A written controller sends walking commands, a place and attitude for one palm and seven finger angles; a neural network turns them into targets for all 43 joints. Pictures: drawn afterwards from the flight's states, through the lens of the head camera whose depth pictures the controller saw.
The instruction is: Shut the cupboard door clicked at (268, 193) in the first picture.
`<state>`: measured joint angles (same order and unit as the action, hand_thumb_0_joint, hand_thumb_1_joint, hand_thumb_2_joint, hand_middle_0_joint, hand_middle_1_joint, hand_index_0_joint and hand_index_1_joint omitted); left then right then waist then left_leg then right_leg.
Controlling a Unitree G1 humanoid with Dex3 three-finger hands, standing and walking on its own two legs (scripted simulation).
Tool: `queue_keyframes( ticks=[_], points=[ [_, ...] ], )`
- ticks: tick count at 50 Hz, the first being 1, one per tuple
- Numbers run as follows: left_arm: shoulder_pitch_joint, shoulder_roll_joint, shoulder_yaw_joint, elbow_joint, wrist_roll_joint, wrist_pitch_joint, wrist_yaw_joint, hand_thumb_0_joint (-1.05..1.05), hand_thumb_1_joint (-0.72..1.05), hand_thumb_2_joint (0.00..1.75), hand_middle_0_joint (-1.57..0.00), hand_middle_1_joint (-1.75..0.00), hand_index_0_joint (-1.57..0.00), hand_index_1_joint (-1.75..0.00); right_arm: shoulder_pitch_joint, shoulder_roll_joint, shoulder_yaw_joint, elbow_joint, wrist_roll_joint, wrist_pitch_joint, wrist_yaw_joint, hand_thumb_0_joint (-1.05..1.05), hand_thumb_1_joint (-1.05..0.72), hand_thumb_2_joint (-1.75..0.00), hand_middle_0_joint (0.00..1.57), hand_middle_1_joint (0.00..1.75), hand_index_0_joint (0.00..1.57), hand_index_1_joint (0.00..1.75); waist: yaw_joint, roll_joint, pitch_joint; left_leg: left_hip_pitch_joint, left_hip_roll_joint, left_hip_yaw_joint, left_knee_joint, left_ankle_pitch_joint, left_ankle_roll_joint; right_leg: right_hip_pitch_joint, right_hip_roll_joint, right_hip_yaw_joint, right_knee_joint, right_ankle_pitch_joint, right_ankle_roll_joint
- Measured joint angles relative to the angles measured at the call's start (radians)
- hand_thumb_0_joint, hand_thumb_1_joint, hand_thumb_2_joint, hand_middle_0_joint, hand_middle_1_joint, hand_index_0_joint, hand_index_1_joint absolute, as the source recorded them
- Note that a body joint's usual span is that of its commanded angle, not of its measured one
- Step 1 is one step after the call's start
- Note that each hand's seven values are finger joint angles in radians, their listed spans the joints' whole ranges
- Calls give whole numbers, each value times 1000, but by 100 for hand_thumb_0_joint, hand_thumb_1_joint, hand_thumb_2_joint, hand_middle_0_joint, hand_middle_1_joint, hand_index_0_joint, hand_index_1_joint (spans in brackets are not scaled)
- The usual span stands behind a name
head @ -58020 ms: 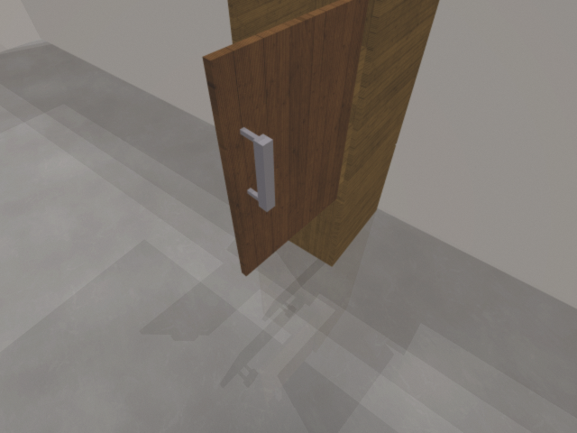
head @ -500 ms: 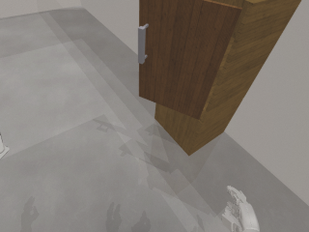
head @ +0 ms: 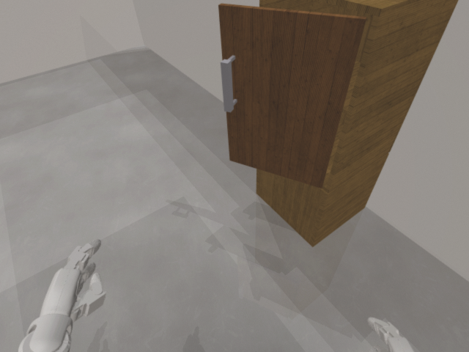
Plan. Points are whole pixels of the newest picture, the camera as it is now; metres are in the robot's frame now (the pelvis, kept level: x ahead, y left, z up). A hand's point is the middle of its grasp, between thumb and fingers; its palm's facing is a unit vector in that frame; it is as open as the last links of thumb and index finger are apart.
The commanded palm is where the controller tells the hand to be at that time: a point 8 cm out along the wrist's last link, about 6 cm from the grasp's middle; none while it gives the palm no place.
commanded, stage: let the arm hang, fingers relaxed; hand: left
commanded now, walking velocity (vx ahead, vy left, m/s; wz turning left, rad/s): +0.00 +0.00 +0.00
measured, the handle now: (230, 84) +0.89 +0.06 +0.04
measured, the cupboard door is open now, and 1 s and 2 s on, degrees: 28 28 28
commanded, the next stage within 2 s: look to check the result in 0.96 s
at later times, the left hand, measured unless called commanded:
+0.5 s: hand out of the picture -0.11 +0.18 -0.15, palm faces +0.03 -0.97 -0.23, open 7.3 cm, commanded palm none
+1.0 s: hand out of the picture -0.03 +0.13 -0.17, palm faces +0.02 -0.99 -0.14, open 7.4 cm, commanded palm none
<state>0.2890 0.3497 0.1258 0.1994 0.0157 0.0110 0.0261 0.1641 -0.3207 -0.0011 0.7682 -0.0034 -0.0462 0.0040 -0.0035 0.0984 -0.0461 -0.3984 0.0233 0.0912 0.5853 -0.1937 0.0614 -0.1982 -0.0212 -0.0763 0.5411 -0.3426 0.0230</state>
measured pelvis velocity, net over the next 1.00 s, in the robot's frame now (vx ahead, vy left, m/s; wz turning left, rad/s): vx -0.01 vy -0.02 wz -0.01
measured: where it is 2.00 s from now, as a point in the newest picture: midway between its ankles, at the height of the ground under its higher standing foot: outside the picture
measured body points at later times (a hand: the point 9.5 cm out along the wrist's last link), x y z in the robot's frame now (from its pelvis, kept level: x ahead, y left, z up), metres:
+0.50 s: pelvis -0.02 -0.01 +0.01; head -0.01 -0.01 +0.46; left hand -0.11 +0.23 -0.14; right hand -0.03 -0.23 -0.15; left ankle +0.07 +0.08 -0.73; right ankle -0.04 -0.13 -0.73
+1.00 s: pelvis -0.01 -0.02 +0.01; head -0.01 -0.01 +0.46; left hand -0.03 +0.18 -0.15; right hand -0.05 -0.22 -0.15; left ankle +0.07 +0.08 -0.73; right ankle -0.04 -0.13 -0.73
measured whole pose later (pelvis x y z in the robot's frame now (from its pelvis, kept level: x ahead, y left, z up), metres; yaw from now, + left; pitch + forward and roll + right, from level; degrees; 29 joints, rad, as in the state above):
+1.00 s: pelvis -0.01 -0.02 +0.01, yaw -1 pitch -1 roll -1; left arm 0.35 0.10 0.01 1.12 0.02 0.01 0.04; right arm 0.34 -0.11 -0.02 1.13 -0.02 0.02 -0.03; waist -0.02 0.00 0.01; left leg -0.29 0.01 0.09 0.41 -0.10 0.04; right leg -0.13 -0.02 -0.07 0.44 -0.29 0.00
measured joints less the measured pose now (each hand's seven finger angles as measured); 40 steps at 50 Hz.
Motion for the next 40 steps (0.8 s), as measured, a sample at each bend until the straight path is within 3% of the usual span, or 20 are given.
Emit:
queue_keyframes(
  ticks=[4,8,12,16,26,40],
  points=[
    [-8,-91,-110,333,5,57,-25,0,91,90,-20,-30,-19,-30,7,7,5,37,-12,33,2,1,-91,-89,20,30,20,30,-29,-33,33,16,-10,10,-13,12,3,-4,-12,9,26,-7,1],
    [30,-164,-148,549,-2,63,-18,0,92,90,-20,-30,-20,-30,66,57,21,98,-22,61,6,1,-91,-89,20,30,20,30,-29,-115,66,36,-11,0,-39,30,-6,15,-10,-2,13,-1,-7],
    [59,-138,-118,687,0,49,-6,-1,99,90,-21,-30,-20,-30,127,109,22,179,-24,84,1,1,-91,-89,20,30,20,30,-7,-156,86,43,-5,-22,-68,53,-15,36,3,-24,-34,25,-18],
    [104,-135,-117,796,3,43,-11,-1,97,90,-21,-30,-20,-30,159,132,6,237,-21,97,-11,1,-91,-89,20,30,20,30,5,-137,94,54,-6,-25,-102,71,-15,48,7,-26,-74,49,-23],
    [173,-166,-120,946,6,19,1,0,92,90,-20,-30,-20,-30,152,155,-14,312,-10,84,-23,0,-91,-89,20,30,20,30,5,-58,83,96,-11,2,-158,99,-10,67,0,3,-104,73,-14],
    [80,-234,-122,927,9,3,9,0,91,90,-20,-30,-19,-30,164,200,-17,352,-15,77,-29,0,-91,-89,20,30,20,30,-6,-89,40,106,-17,10,-176,99,-14,56,-4,18,-88,62,-16]
  ],
)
